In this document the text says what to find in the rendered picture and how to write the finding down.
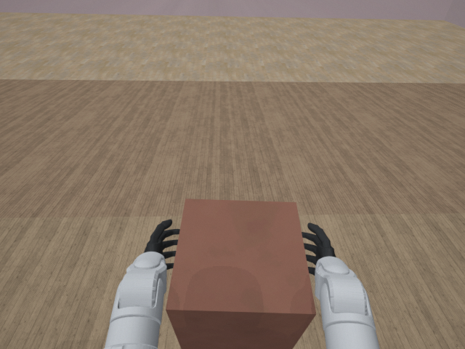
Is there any right robot hand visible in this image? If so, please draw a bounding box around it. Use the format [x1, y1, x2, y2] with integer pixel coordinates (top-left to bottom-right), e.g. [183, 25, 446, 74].
[302, 222, 336, 275]

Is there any left robot hand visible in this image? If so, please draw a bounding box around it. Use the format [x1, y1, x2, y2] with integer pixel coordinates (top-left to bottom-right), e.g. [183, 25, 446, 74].
[144, 220, 180, 270]

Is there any robot left forearm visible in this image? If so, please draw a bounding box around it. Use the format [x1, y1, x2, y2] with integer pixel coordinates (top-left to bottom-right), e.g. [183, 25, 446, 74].
[104, 252, 167, 349]

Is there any carton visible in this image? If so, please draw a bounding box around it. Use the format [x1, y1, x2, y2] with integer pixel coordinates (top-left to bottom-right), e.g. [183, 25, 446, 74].
[166, 198, 316, 349]

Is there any robot right forearm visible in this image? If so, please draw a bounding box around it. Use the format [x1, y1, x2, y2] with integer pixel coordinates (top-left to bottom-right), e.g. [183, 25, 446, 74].
[315, 257, 380, 349]

